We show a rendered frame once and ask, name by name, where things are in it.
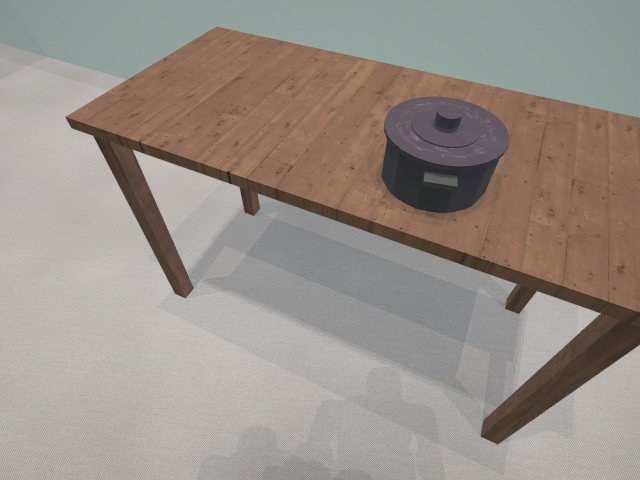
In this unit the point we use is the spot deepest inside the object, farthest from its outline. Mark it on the table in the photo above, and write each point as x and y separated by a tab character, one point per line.
305	126

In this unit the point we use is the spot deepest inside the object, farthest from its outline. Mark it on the knob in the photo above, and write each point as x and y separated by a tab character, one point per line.
448	117

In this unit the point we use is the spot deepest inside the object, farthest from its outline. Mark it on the pot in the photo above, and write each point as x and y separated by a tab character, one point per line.
433	189

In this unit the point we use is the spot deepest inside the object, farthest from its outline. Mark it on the lid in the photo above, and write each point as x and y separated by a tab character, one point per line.
480	139

